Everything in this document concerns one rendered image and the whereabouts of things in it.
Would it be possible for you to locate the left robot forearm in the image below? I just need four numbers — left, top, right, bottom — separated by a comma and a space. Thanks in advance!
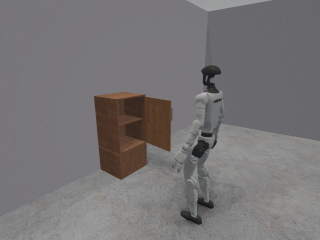
181, 120, 200, 154

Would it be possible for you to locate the robot torso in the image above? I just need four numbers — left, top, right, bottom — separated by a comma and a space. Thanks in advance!
197, 89, 222, 151

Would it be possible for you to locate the robot left thigh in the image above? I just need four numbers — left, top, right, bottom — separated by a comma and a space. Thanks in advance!
183, 141, 206, 188

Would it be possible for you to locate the robot right upper arm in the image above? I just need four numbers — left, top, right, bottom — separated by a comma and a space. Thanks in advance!
219, 91, 225, 119

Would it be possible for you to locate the right robot forearm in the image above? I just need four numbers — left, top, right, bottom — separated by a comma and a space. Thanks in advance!
212, 116, 224, 134

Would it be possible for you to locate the cupboard door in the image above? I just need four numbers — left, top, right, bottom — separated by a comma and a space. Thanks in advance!
144, 96, 171, 152

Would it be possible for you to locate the robot left upper arm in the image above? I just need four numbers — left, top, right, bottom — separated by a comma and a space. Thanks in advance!
195, 93, 208, 130

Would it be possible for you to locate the robot left hand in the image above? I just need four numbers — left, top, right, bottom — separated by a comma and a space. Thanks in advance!
172, 150, 187, 173

